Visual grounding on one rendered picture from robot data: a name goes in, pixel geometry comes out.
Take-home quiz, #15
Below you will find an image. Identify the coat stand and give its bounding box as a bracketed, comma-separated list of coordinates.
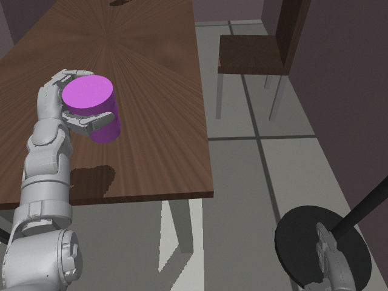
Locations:
[274, 176, 388, 291]

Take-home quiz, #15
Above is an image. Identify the right robot hand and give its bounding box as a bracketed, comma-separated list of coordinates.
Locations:
[301, 222, 356, 291]

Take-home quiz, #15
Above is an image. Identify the left robot hand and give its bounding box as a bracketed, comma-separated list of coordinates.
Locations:
[36, 69, 115, 137]

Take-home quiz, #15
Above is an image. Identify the table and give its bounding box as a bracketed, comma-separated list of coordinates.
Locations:
[0, 0, 214, 253]

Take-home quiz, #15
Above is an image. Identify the left robot arm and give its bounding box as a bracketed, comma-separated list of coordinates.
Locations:
[0, 118, 83, 291]

